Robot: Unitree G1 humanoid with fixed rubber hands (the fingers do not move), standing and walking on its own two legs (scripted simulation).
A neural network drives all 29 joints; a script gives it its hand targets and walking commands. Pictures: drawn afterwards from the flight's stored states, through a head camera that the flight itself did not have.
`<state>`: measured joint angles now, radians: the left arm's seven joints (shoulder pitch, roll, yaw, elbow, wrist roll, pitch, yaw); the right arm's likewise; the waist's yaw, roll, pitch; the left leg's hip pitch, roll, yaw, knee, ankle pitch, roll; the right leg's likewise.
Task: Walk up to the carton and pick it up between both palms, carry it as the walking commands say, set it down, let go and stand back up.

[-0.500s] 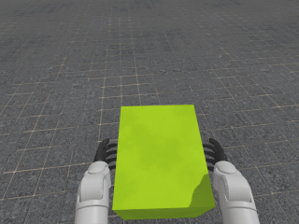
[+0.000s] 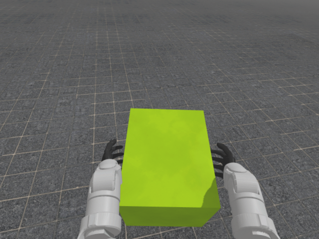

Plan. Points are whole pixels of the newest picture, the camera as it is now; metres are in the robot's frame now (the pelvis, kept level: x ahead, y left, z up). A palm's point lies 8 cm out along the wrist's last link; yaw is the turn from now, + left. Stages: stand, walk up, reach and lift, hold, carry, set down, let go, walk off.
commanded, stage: hold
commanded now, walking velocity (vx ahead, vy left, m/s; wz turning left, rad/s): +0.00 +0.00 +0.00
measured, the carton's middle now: (165, 166) +0.35 +0.05 -0.03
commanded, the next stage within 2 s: set down in 0.04 s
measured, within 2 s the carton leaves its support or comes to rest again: neither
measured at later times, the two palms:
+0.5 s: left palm (121, 173) +0.29 +0.17 +0.00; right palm (232, 175) +0.33 -0.15 +0.00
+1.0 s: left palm (127, 188) +0.31 +0.16 -0.12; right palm (220, 187) +0.35 -0.15 -0.11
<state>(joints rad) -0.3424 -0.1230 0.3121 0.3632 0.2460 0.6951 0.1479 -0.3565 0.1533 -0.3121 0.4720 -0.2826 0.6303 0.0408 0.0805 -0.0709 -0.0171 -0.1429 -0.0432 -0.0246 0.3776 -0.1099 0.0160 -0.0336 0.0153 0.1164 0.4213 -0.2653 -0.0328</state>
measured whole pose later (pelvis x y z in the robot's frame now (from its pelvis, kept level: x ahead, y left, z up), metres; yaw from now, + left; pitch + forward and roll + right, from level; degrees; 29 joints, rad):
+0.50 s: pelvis +0.00 -0.02 -0.01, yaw -1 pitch +0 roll +0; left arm -0.33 -0.17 0.42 0.42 0.28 0.51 0.05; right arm -0.41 0.16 -0.41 0.57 -0.38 0.46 0.09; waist 0.07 -0.02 -0.01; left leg -0.33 -0.04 -0.06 0.47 -0.14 0.00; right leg -0.23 0.04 0.11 0.52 -0.29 0.00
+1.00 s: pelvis -0.01 -0.03 -0.05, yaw -3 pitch +26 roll -1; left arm -0.38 -0.17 0.43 0.40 0.21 0.25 0.08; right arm -0.45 0.15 -0.31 0.51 -0.23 0.25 -0.06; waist 0.10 -0.05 -0.12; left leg -1.01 -0.02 -0.11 0.79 -0.22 -0.04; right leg -0.92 0.11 0.11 0.83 -0.35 0.00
